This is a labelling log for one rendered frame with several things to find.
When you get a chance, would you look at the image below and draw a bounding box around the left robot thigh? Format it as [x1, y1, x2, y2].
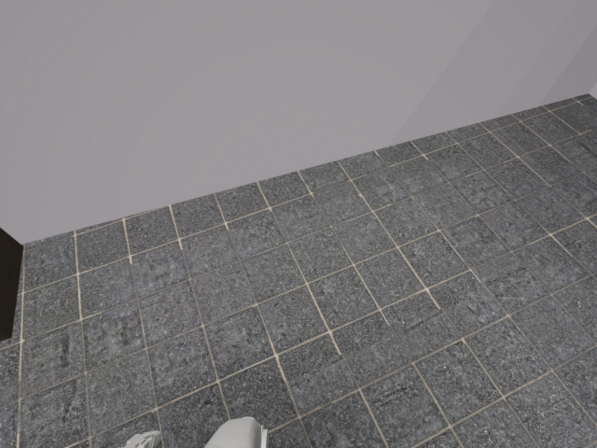
[204, 418, 269, 448]

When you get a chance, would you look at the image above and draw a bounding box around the cupboard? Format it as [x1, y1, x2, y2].
[0, 228, 23, 342]

